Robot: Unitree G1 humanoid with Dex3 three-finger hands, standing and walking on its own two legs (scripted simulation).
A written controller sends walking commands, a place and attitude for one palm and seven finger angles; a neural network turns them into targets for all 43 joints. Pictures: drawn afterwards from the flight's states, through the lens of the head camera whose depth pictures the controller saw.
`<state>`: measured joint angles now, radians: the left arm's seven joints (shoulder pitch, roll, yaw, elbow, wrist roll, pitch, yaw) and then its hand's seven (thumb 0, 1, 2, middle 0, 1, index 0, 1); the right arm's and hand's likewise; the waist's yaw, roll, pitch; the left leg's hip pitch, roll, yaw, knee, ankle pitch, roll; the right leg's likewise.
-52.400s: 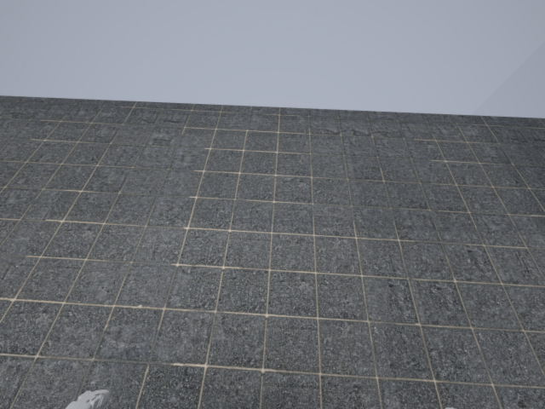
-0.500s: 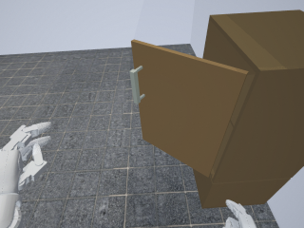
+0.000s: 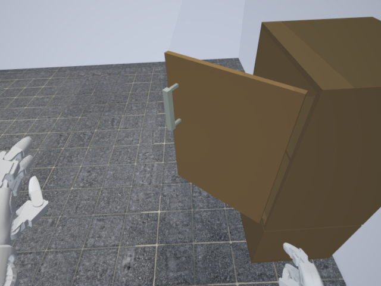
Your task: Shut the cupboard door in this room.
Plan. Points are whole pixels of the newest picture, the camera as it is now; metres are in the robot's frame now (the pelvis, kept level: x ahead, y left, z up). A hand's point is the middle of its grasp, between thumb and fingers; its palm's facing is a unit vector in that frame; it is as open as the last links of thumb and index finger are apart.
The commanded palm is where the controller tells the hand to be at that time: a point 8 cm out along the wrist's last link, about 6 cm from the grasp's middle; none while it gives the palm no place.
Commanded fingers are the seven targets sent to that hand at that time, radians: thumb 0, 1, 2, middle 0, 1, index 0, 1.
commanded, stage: step back with the hand held close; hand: left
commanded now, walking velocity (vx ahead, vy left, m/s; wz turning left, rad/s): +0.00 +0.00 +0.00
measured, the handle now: (173, 107) +0.65 +0.14 +0.03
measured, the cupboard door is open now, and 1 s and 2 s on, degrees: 50 50 50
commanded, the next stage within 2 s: stop stepping back and stand still in 1.64 s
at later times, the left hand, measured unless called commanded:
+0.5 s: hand (33, 208) +0.18 +0.28 +0.16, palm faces +0.35 -0.77 -0.53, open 7.4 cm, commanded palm +0.12 +0.31 +0.17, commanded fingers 0.00 0.90 0.90 -0.20 -0.30 -0.20 -0.30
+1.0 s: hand out of the picture +0.10 +0.28 +0.16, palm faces +0.47 -0.74 -0.48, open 7.4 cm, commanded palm +0.03 +0.31 +0.17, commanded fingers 0.00 0.90 0.90 -0.20 -0.30 -0.20 -0.30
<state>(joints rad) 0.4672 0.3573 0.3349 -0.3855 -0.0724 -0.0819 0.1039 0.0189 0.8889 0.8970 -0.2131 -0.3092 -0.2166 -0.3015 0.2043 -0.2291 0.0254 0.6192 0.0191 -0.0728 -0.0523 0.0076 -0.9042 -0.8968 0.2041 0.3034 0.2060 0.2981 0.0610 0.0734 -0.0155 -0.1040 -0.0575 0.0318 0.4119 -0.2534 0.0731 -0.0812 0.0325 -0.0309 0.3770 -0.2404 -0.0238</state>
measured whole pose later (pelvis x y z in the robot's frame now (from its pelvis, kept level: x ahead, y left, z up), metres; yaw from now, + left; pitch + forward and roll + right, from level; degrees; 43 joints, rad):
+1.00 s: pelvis -0.10 +0.01 -0.03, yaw +1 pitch +0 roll -2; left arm 0.51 0.42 0.47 -0.50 -0.01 -0.26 0.14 0.02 0.89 0.90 -0.21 -0.31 -0.22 -0.30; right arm 0.24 -0.23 0.00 0.57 0.01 -0.04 -0.06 0.01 -0.90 -0.90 0.21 0.30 0.21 0.30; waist 0.00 0.00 0.01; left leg -0.46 -0.04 0.07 0.70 -0.28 0.10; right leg -0.42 0.05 0.03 0.66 -0.24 0.00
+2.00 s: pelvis -0.28 +0.04 -0.01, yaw -3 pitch +2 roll -2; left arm 0.53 0.45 0.42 -0.54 -0.06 -0.15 0.15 0.02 0.89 0.90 -0.21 -0.31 -0.21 -0.30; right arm 0.20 -0.16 0.00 0.61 0.01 -0.12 -0.06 0.01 -0.91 -0.90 0.20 0.30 0.21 0.30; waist 0.00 -0.08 0.05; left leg -0.39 0.01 0.07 0.51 -0.16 0.06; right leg -0.32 0.03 0.04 0.72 -0.44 0.03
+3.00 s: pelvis -0.32 +0.09 -0.02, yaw -3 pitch -1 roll -1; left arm 0.33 0.18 -0.01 0.73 0.02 0.07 0.01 0.01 0.92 0.90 -0.20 -0.30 -0.20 -0.30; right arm 0.20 -0.24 0.02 0.84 -0.03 0.02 0.01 0.00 -0.91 -0.90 0.21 0.30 0.21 0.30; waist -0.02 -0.02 0.02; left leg -0.38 0.02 0.08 0.61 -0.20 0.04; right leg -0.19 -0.04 -0.08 0.62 -0.40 0.01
